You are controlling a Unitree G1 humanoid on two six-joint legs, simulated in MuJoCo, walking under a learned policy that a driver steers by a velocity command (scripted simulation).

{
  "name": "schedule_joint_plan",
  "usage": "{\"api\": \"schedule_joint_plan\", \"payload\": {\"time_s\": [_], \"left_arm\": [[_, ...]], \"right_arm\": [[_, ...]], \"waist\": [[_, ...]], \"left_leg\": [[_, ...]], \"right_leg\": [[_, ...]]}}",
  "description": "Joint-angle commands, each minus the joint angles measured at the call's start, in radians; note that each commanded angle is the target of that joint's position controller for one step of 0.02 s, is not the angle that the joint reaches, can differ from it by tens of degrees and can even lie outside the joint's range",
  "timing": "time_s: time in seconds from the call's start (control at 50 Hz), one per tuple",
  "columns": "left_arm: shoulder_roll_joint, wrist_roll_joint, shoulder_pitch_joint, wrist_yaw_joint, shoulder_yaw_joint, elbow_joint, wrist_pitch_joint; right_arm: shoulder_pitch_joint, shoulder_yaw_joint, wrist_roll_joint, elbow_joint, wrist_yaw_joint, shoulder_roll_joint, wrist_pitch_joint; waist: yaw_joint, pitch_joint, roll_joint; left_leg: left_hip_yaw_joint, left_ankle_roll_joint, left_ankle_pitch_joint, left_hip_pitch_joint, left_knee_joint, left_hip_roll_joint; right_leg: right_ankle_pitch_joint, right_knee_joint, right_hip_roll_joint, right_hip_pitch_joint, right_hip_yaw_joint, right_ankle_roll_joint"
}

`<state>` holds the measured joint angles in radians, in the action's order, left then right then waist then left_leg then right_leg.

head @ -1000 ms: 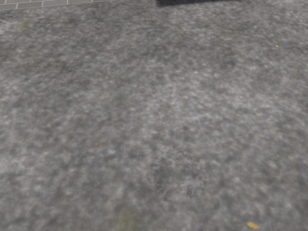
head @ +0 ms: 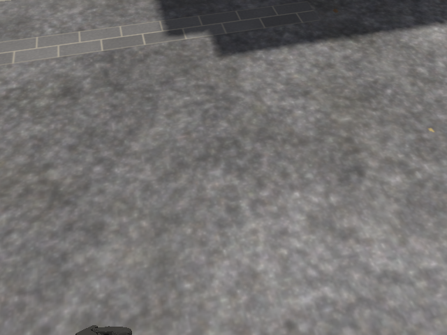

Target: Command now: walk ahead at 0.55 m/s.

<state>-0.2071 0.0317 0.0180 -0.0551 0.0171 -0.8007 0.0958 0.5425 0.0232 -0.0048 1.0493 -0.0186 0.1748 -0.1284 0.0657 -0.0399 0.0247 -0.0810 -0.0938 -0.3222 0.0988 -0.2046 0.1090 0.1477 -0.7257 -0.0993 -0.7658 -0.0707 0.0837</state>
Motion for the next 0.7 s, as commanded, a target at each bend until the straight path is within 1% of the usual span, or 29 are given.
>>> {"api": "schedule_joint_plan", "payload": {"time_s": [0.02,0.04,0.06,0.08,0.1,0.12,0.14,0.16,0.18,0.2,0.22,0.24,0.28,0.3,0.34,0.36,0.38,0.4,0.44,0.48,0.52,0.54,0.56,0.58,0.62,0.64,0.66,0.68,0.7], "left_arm": [[-0.057,-0.066,-0.090,0.011,0.010,0.081,0.034],[-0.091,-0.070,-0.084,0.009,0.018,0.092,0.043],[-0.121,-0.061,-0.037,0.006,0.032,0.077,0.049],[-0.151,-0.057,0.083,0.008,0.049,0.038,0.052],[-0.166,-0.051,0.268,0.014,0.059,-0.020,0.049],[-0.212,-0.017,0.445,0.029,0.063,-0.072,0.032],[-0.213,0.032,0.431,0.015,0.042,-0.082,0.035],[-0.154,0.016,0.423,0.012,0.041,-0.080,0.027],[-0.141,-0.011,0.280,0.016,0.039,-0.049,0.021],[-0.106,-0.037,0.145,0.019,0.026,-0.030,0.015],[-0.075,-0.033,0.110,0.019,0.009,-0.027,0.020],[-0.082,-0.017,0.094,0.018,0.006,-0.040,0.022],[-0.076,0.003,0.090,0.012,0.002,-0.067,0.022],[-0.085,0.009,0.091,0.014,0.002,-0.078,0.025],[-0.115,0.011,0.097,0.027,0.008,-0.091,0.020],[-0.151,-0.003,0.126,0.034,0.022,-0.101,0.010],[-0.212,-0.025,0.158,0.041,0.044,-0.103,-0.003],[-0.250,-0.041,0.163,0.051,0.058,-0.097,-0.012],[-0.234,-0.049,0.184,0.073,0.059,-0.092,-0.016],[-0.220,-0.055,0.227,0.080,0.061,-0.095,-0.009],[-0.219,-0.060,0.240,0.081,0.065,-0.091,-0.007],[-0.200,-0.015,0.274,0.055,0.066,-0.105,-0.017],[-0.212,-0.010,0.253,0.045,0.073,-0.099,-0.024],[-0.220,-0.012,0.238,0.040,0.078,-0.091,-0.029],[-0.218,-0.021,0.190,0.037,0.081,-0.072,-0.037],[-0.184,-0.017,0.151,0.039,0.073,-0.052,-0.039],[-0.091,-0.007,0.085,0.037,0.047,-0.008,-0.034],[-0.025,-0.009,0.045,0.032,0.026,0.042,-0.020],[-0.081,0.000,0.061,0.023,0.034,0.052,-0.012]], "right_arm": [[0.025,0.022,-0.034,-0.045,0.038,0.202,-0.007],[0.009,0.024,-0.028,-0.045,0.056,0.219,0.009],[0.002,0.027,-0.011,-0.049,0.067,0.224,0.025],[-0.024,0.029,0.010,-0.056,0.071,0.226,0.041],[-0.110,0.029,0.019,-0.075,0.064,0.227,0.052],[-0.152,0.014,0.030,-0.105,0.052,0.177,0.049],[0.158,-0.032,0.022,-0.051,0.028,-0.026,0.050],[0.192,-0.019,-0.017,-0.014,0.011,0.062,0.031],[0.052,-0.001,-0.038,-0.064,0.013,0.124,0.030],[-0.069,0.009,-0.026,-0.100,0.025,0.151,0.036],[-0.140,0.023,-0.011,-0.108,0.039,0.166,0.048],[-0.104,0.022,-0.002,-0.110,0.041,0.126,0.065],[-0.079,0.015,0.001,-0.103,0.050,0.066,0.087],[-0.091,0.012,-0.002,-0.109,0.057,0.056,0.092],[-0.150,0.013,0.005,-0.126,0.072,0.073,0.101],[-0.176,0.016,0.004,-0.130,0.073,0.088,0.107],[-0.227,0.022,-0.004,-0.143,0.070,0.116,0.112],[-0.288,0.030,-0.011,-0.168,0.065,0.142,0.111],[-0.382,0.044,-0.017,-0.196,0.055,0.179,0.092],[-0.416,0.050,-0.013,-0.196,0.047,0.169,0.068],[-0.432,0.049,-0.015,-0.190,0.039,0.144,0.049],[-0.391,0.026,0.056,-0.193,-0.001,0.093,0.071],[-0.387,0.027,0.057,-0.192,-0.016,0.077,0.079],[-0.379,0.031,0.047,-0.198,-0.020,0.093,0.082],[-0.297,0.033,0.038,-0.182,-0.012,0.107,0.074],[-0.189,0.038,0.035,-0.149,0.000,0.128,0.059],[-0.036,0.053,0.046,-0.108,0.015,0.198,0.039],[-0.044,0.067,0.051,-0.130,0.019,0.287,0.036],[-0.081,0.081,0.047,-0.137,0.024,0.310,0.040]], "waist": [[-0.035,-0.033,-0.080],[-0.071,-0.001,-0.102],[-0.098,0.041,-0.129],[-0.155,0.105,-0.156],[-0.258,0.167,-0.175],[-0.306,0.300,-0.085],[-0.125,0.492,0.238],[-0.174,0.606,0.130],[-0.143,0.421,0.073],[-0.094,0.254,-0.061],[-0.080,0.155,-0.110],[-0.031,0.137,-0.083],[-0.001,0.114,-0.022],[0.005,0.118,0.006],[-0.001,0.160,0.040],[-0.017,0.197,0.048],[-0.053,0.189,0.059],[-0.068,0.155,0.098],[-0.085,0.085,0.104],[-0.096,0.076,0.071],[-0.095,0.078,0.057],[-0.088,0.093,0.018],[-0.080,0.073,0.063],[-0.073,0.061,0.080],[-0.018,0.034,0.051],[0.032,0.033,-0.010],[0.092,0.047,-0.215],[0.069,0.005,-0.291],[0.030,-0.003,-0.193]], "left_leg": [[0.084,0.008,0.973,-0.166,-0.015,-0.231],[0.087,0.028,1.038,-0.063,-0.064,-0.245],[0.095,0.046,1.102,0.003,-0.132,-0.250],[0.101,0.059,1.159,0.027,-0.267,-0.247],[0.076,0.077,1.139,-0.018,-0.483,-0.222],[0.052,0.094,0.721,-0.202,-0.852,-0.135],[0.205,0.136,-0.370,-0.581,-1.279,0.021],[0.363,0.096,-0.328,-0.614,-1.354,0.013],[0.306,0.095,-0.260,-0.665,-1.296,-0.048],[0.220,0.104,-0.182,-0.673,-1.209,-0.105],[0.194,0.116,-0.148,-0.617,-1.157,-0.125],[0.194,0.125,-0.109,-0.537,-1.092,-0.161],[0.171,0.135,-0.075,-0.431,-0.946,-0.180],[0.158,0.139,-0.060,-0.414,-0.860,-0.181],[0.147,0.143,0.005,-0.387,-0.700,-0.185],[0.134,0.138,0.047,-0.384,-0.662,-0.186],[0.116,0.128,0.057,-0.434,-0.653,-0.185],[0.118,0.114,0.070,-0.506,-0.632,-0.193],[0.137,0.091,0.096,-0.637,-0.594,-0.213],[0.137,0.075,0.106,-0.695,-0.553,-0.220],[0.114,0.069,0.104,-0.671,-0.496,-0.210],[0.038,0.083,0.049,-0.560,-0.444,-0.160],[0.011,0.086,0.027,-0.493,-0.401,-0.138],[-0.011,0.086,0.012,-0.444,-0.361,-0.126],[-0.043,0.070,0.064,-0.281,-0.232,-0.113],[-0.018,0.055,0.017,-0.135,-0.168,-0.123],[0.259,0.016,-0.216,0.017,-0.015,-0.313],[0.619,-0.036,-0.460,0.070,0.102,-0.495],[0.725,-0.108,-0.541,0.017,0.108,-0.551]], "right_leg": [[0.110,0.172,0.124,0.304,-0.015,0.019],[0.094,0.231,0.151,0.287,-0.013,0.028],[0.094,0.251,0.180,0.338,-0.014,0.032],[0.097,0.250,0.197,0.451,-0.005,0.040],[0.204,0.321,0.155,0.626,0.027,0.062],[0.540,0.240,-0.022,0.914,0.164,0.110],[0.952,0.062,-0.317,1.293,0.521,0.331],[0.775,0.182,-0.313,1.261,0.632,0.362],[0.567,0.260,-0.271,1.075,0.519,0.329],[0.369,0.352,-0.214,0.853,0.427,0.271],[0.411,0.402,-0.180,0.662,0.365,0.239],[0.396,0.429,-0.156,0.556,0.317,0.233],[0.432,0.463,-0.098,0.408,0.214,0.213],[0.483,0.463,-0.080,0.387,0.173,0.207],[0.468,0.450,-0.064,0.402,0.136,0.191],[0.211,0.484,-0.067,0.426,0.153,0.187],[-0.215,0.553,-0.083,0.451,0.211,0.190],[-0.526,0.615,-0.113,0.466,0.300,0.185],[-0.731,0.673,-0.167,0.525,0.417,0.169],[-0.736,0.675,-0.186,0.608,0.433,0.152],[-0.702,0.663,-0.171,0.628,0.389,0.137],[-0.692,0.649,-0.112,0.575,0.300,0.120],[-0.693,0.636,-0.086,0.518,0.259,0.113],[-0.710,0.622,-0.084,0.484,0.247,0.112],[-0.755,0.536,-0.072,0.370,0.226,0.096],[-0.764,0.408,-0.035,0.255,0.191,0.073],[-0.673,0.068,0.063,0.076,0.077,0.027],[-0.633,-0.149,0.151,-0.179,0.045,0.010],[-0.520,-0.249,0.089,-0.242,0.146,0.026]]}}
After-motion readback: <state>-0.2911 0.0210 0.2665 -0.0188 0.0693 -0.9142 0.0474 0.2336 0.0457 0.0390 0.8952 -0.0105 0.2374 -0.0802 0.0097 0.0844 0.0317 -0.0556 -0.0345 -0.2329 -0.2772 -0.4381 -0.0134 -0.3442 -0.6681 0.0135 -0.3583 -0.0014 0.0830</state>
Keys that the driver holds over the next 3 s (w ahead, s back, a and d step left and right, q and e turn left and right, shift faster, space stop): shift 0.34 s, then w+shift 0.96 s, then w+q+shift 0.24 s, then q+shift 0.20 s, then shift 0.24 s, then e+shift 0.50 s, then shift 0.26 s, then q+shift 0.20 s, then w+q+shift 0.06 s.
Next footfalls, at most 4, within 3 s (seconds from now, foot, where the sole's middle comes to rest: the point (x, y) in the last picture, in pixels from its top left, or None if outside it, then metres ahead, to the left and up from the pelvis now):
0.10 right None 0.34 -0.07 -0.77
0.66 left None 0.36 0.15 -0.77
1.12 right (232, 239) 0.78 -0.05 -0.77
1.60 left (187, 141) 1.23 0.09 -0.77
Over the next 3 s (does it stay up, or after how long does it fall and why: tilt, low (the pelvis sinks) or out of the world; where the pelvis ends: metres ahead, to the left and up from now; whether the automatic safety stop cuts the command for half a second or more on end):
stays up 1.38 0.09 0.01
